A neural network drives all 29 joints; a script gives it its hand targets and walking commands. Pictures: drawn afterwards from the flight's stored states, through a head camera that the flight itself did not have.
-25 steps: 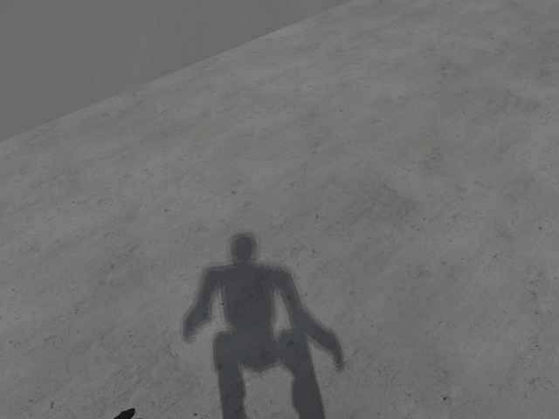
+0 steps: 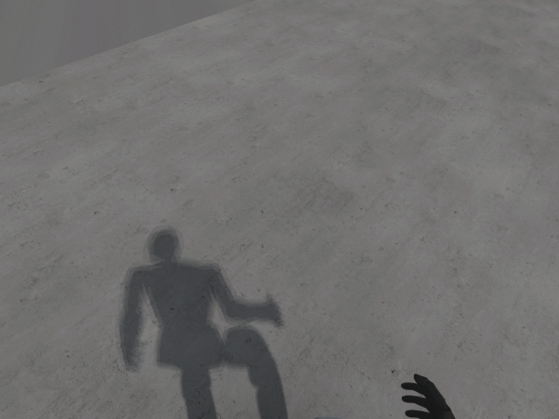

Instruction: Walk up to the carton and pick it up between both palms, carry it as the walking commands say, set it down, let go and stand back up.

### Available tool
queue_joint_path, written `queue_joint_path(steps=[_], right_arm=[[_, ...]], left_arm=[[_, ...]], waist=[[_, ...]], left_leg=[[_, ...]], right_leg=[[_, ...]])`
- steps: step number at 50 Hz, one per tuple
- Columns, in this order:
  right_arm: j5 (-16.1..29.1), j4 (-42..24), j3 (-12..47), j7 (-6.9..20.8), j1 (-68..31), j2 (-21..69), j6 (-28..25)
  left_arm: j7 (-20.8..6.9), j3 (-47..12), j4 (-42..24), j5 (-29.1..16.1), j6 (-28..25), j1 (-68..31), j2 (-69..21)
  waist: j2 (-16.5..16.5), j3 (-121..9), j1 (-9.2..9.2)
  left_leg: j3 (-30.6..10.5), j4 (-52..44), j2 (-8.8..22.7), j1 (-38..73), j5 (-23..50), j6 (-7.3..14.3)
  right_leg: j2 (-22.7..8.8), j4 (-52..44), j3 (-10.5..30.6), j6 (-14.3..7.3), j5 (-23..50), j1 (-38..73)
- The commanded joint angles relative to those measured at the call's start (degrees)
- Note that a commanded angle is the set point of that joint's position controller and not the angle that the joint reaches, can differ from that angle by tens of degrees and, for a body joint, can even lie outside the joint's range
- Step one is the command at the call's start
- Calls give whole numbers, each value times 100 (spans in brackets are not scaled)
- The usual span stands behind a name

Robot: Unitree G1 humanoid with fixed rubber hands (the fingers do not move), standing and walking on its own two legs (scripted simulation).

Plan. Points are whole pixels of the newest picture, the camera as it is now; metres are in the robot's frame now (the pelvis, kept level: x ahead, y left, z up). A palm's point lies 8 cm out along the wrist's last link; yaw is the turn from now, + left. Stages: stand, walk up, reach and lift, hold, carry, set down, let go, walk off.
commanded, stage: walk up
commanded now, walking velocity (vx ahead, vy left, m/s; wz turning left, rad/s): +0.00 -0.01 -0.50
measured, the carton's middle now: out of the picture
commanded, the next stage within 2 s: none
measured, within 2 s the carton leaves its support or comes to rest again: neither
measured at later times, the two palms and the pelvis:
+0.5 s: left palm (158, 403) +0.17 +0.18 -0.10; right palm out of the picture -0.04 -0.29 -0.14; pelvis -0.02 -0.03 -0.01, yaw -16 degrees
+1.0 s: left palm out of the picture +0.13 +0.24 -0.14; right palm out of the picture +0.01 -0.26 -0.09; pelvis -0.01 +0.01 +0.00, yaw -29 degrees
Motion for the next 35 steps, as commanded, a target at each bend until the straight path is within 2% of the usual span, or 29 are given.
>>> queue_joint_path(steps=[1, 3, 5, 7, 9, 10, 12, 14, 15, 16, 17, 18, 19, 20, 21, 22, 24, 26, 30, 32, 35], right_arm=[[-28, -160, -222, -55, 338, -1012, -79], [-24, -125, -217, -14, 480, -983, -78], [-48, -87, -246, 16, 690, -1000, -89], [-79, -34, -291, 31, 927, -1095, -86], [-116, -59, -322, 42, 1019, -1151, -74], [-132, -61, -337, 47, 1100, -1182, -69], [-134, -87, -343, 55, 1149, -1246, -56], [-112, -136, -337, 74, 1137, -1282, -44], [-99, -159, -297, 97, 1138, -1228, -46], [-79, -238, -203, 108, 1180, -1036, -57], [-48, -419, -96, 137, 1099, -781, -78], [-2, -645, -50, 157, 611, -657, -20], [-5, -690, -103, 153, 363, -707, 35], [-29, -664, -146, 129, 343, -721, 44], [-12, -628, -139, 122, 349, -747, 46], [-6, -511, -157, 148, 552, -757, 75], [-19, -332, -155, 132, 578, -874, 139], [-14, -390, -167, 117, 499, -839, 178], [-19, -434, -146, 99, 222, -769, 212], [-14, -471, -115, 94, 105, -714, 202], [3, -521, -61, 87, -94, -666, 166]], left_arm=[[-117, 87, -511, 43, 24, -257, 404], [-133, 73, -408, 64, 58, -161, 372], [-156, 55, -462, 80, 74, -331, 319], [-176, 21, -577, 66, 71, -601, 264], [-188, -12, -644, 47, 53, -791, 216], [-193, -23, -667, 31, 35, -853, 196], [-189, -20, -652, 10, 0, -810, 189], [-166, -18, -609, -10, -55, -627, 185], [-148, 0, -545, 10, -113, -453, 284], [-128, 82, -511, 27, -180, -199, 538], [-98, 244, -439, 81, -217, 72, 1034], [-64, 337, -447, 149, -233, 289, 1414], [-24, 329, -426, 132, -248, 327, 1440], [32, 274, -359, 112, -271, 191, 1295], [73, 259, -376, 98, -282, 134, 1126], [101, 246, -445, 82, -288, -11, 1019], [138, 167, -596, -7, -280, -246, 873], [131, 162, -520, 2, -286, -201, 836], [122, 165, -420, 38, -322, 122, 858], [113, 177, -376, 58, -321, 218, 892], [103, 211, -330, 73, -307, 333, 973]], waist=[[1263, -519, -305], [1199, -672, -326], [1196, -806, -414], [1365, -752, -511], [1486, -748, -561], [1427, -762, -583], [1372, -862, -564], [1132, -969, -413], [837, -1068, -260], [370, -1272, -109], [-958, -1469, 42], [-1790, -1245, 309], [-1328, -1159, 328], [-960, -1086, 228], [-907, -1053, 161], [-780, -990, 30], [-580, -805, -137], [-433, -552, -176], [-246, -335, -133], [-425, -341, -96], [-548, -462, -40]], left_leg=[[-866, -1715, 1498, 480, 1395, 211], [-582, -1635, 1494, 713, 1415, 195], [-518, -1647, 1552, 930, 1234, 198], [-547, -1654, 1626, 999, 1263, 208], [-438, -1616, 1695, 935, 1384, 223], [-464, -1574, 1766, 891, 1607, 250], [-435, -1399, 1882, 928, 1951, 289], [-299, -1031, 1888, 841, 2413, 220], [-137, -672, 1785, 579, 2327, 70], [105, -188, 1481, 224, 1876, -198], [386, 713, 803, -711, 637, -496], [222, 1662, 226, -2018, -1720, -692], [-299, 2246, 315, -2206, -1846, -697], [-509, 2562, 371, -2290, -1689, -742], [-553, 2691, 378, -2258, -1509, -813], [-525, 2776, 370, -2041, -1224, -830], [-650, 2972, 231, -1718, -693, -807], [-724, 2869, 201, -1599, -619, -827], [-769, 2536, 71, -1460, -642, -809], [-775, 2152, -2, -1346, -685, -791], [-806, 1519, -74, -1137, -890, -734]], right_leg=[[-308, 948, -253, 149, 258, -598], [-299, 699, -361, 202, 358, -571], [-339, 332, -446, 203, 407, -614], [-399, -172, -476, 214, 374, -623], [-429, -750, -538, 164, 250, -362], [-422, -1049, -578, 136, 245, -199], [-381, -1481, -712, 88, 179, 72], [-316, -2166, -895, 16, 511, 517], [-327, -2779, -924, -96, 954, 1004], [-451, -3260, -747, -281, 1553, 1674], [-1288, -3551, 481, -601, 2463, 2355], [-2061, -3691, 1751, -1129, 3765, 2701], [-2269, -3677, 1951, -1346, 4323, 2580], [-2124, -3587, 1718, -1303, 4713, 2534], [-1875, -3510, 1358, -1266, 4989, 2529], [-1761, -3581, 1178, -1231, 4874, 2235], [-1779, -3868, 1213, -1182, 4712, 1805], [-1731, -3917, 1289, -1170, 4646, 1500], [-1628, -4037, 1452, -1128, 4310, 1418], [-1547, -4052, 1535, -1126, 4044, 1445], [-1487, -3926, 1713, -1177, 4100, 1592]])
